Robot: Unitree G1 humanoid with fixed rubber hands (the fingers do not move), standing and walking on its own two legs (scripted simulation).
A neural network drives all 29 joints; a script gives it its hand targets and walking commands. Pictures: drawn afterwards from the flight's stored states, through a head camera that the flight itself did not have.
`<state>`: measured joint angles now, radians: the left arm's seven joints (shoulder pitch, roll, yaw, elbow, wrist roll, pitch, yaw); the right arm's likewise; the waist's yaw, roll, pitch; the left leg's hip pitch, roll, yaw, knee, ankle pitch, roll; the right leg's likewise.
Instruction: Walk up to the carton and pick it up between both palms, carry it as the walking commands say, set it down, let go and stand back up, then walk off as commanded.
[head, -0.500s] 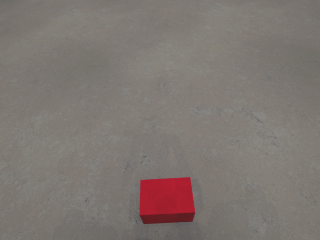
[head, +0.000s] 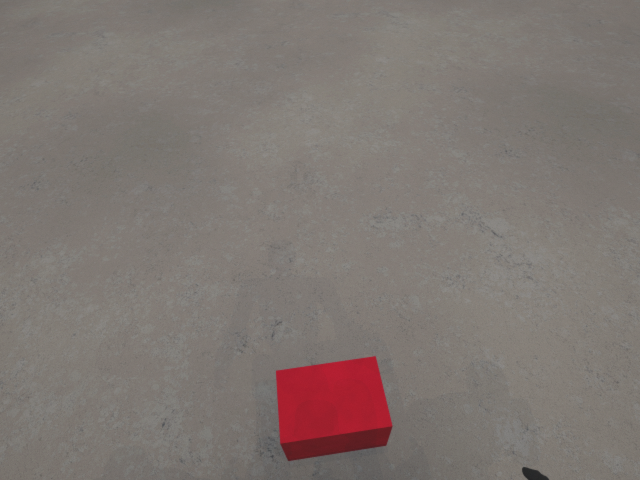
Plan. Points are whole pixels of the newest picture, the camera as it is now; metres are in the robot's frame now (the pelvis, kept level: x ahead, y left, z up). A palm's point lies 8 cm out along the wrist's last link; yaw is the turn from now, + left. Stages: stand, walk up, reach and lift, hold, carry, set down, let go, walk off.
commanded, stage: walk up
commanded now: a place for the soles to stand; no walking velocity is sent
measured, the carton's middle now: (331, 408) +0.43 +0.02 -0.67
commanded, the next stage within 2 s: stand in 0.62 s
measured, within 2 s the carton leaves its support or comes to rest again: neither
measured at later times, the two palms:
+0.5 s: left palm out of the picture +0.09 +0.26 -0.11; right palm out of the picture +0.06 -0.26 -0.12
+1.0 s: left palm out of the picture +0.10 +0.26 -0.11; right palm out of the picture +0.05 -0.26 -0.13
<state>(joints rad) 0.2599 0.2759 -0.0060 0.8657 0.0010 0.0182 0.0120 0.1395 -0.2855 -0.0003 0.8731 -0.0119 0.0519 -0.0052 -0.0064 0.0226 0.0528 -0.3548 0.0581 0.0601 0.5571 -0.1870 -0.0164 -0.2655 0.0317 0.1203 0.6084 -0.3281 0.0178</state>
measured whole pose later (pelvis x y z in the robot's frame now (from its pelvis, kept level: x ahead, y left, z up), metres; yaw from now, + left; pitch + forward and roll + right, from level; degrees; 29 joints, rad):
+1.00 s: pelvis +0.03 +0.00 +0.01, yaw -4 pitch -1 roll +1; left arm 0.27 0.27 -0.03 0.96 -0.01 0.00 0.02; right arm 0.23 -0.27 0.03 1.02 -0.01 0.02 -0.01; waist -0.02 0.01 0.02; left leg -0.25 0.08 0.12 0.48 -0.21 -0.02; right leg -0.19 0.03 0.18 0.52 -0.31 0.02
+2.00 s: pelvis -0.01 -0.01 -0.06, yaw -2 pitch +21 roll +0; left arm -0.11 0.26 0.16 0.59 -0.04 0.21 -0.07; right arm -0.18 -0.22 -0.09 0.63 0.05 0.23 0.02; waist 0.04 -0.01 -0.08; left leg -1.02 0.03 -0.06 0.99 -0.34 -0.06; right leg -0.94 0.00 0.02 1.04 -0.46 0.02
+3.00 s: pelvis -0.04 +0.00 -0.14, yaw -4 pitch +50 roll +1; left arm -0.93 0.31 0.45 0.87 -0.01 0.12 -0.09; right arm -1.02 -0.32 -0.23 0.85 -0.03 0.17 0.05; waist 0.10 -0.02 -0.19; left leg -1.73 0.03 -0.03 1.14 -0.28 -0.05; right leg -1.69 0.03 0.08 1.22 -0.41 0.04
